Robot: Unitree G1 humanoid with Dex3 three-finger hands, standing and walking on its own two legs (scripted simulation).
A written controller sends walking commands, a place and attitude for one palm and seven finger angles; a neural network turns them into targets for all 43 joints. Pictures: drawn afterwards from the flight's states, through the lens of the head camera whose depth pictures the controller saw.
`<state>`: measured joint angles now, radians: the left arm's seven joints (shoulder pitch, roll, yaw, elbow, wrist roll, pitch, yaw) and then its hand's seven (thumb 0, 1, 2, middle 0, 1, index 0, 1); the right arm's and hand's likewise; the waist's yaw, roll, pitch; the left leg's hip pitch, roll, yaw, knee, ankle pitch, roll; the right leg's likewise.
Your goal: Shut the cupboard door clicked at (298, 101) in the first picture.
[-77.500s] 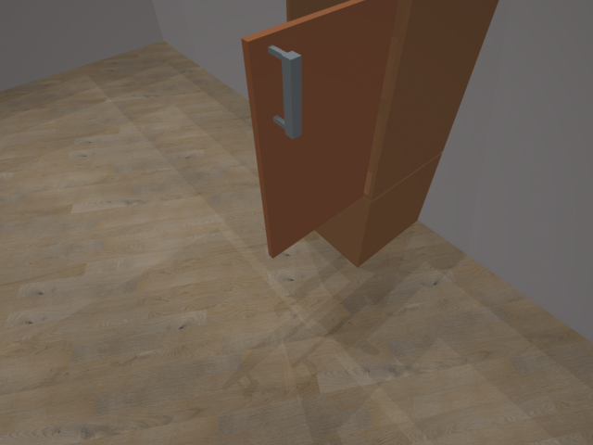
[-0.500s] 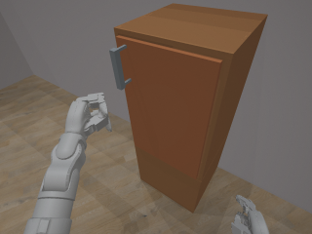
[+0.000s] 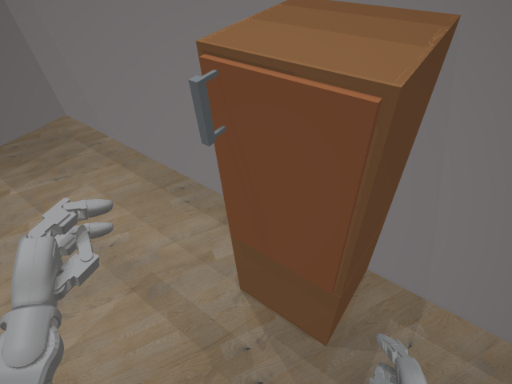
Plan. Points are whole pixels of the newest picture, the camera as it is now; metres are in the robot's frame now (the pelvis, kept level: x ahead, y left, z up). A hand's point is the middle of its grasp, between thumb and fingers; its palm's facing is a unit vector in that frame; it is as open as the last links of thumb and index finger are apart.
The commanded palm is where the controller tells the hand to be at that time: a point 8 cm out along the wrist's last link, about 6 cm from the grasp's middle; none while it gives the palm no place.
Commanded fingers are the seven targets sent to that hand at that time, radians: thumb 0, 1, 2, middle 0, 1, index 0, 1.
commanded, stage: draw the hand back to the body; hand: left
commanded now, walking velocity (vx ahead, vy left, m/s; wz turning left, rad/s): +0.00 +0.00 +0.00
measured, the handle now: (210, 108) +0.61 +0.16 +0.15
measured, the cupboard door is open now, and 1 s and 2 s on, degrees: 0 0 0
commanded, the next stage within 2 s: step back with the hand held close in 0.52 s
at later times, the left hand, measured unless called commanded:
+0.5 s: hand (65, 272) +0.20 +0.26 +0.15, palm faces +0.45 -0.80 -0.39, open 7.4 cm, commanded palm +0.15 +0.30 +0.17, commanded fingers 0.00 0.90 0.90 -0.20 -0.30 -0.20 -0.30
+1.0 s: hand (46, 287) +0.18 +0.27 +0.15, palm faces +0.34 -0.78 -0.52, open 7.4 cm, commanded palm +0.12 +0.31 +0.17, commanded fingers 0.00 0.90 0.90 -0.20 -0.30 -0.20 -0.30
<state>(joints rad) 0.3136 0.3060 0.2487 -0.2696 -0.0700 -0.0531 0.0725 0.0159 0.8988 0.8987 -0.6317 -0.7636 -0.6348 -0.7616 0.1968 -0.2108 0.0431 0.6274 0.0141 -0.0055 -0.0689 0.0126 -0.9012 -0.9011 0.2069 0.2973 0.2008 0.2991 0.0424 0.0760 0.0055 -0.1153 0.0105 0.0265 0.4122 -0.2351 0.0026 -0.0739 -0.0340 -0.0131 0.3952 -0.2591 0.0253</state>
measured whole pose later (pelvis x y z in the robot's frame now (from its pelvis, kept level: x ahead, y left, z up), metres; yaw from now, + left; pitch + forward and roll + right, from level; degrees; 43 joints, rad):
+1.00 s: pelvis -0.02 +0.02 -0.01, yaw -1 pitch +1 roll +0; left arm 0.56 0.44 0.39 -0.47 -0.07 -0.09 0.11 0.02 0.89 0.90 -0.21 -0.30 -0.22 -0.30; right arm 0.18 -0.24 -0.02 0.52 0.03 0.08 -0.10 0.01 -0.90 -0.90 0.20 0.30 0.20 0.30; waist 0.00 0.04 0.00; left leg -0.28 0.00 0.05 0.51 -0.25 0.02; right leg -0.24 -0.04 0.01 0.48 -0.25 0.05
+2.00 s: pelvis -0.23 +0.04 -0.02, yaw +1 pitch +0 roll -2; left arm 0.51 0.40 0.43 -0.54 -0.05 -0.21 0.15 0.02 0.89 0.90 -0.21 -0.30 -0.21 -0.30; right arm 0.23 -0.16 0.03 0.61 0.01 -0.11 -0.04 0.01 -0.90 -0.90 0.21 0.30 0.20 0.30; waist 0.01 0.00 -0.04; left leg -0.46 0.08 0.03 0.73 -0.33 -0.01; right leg -0.28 0.06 -0.02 0.61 -0.33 -0.03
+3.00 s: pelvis -0.23 +0.05 +0.00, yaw -2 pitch +1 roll -1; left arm 0.57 0.44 0.41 -0.49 -0.06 -0.18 0.14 0.02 0.89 0.90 -0.21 -0.30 -0.21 -0.30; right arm 0.21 -0.19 0.02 0.58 0.02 -0.05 -0.08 0.01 -0.90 -0.90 0.21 0.30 0.20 0.30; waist -0.02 -0.01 -0.03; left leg -0.30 0.01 0.05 0.50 -0.22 0.03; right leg -0.15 0.05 0.01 0.43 -0.30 -0.02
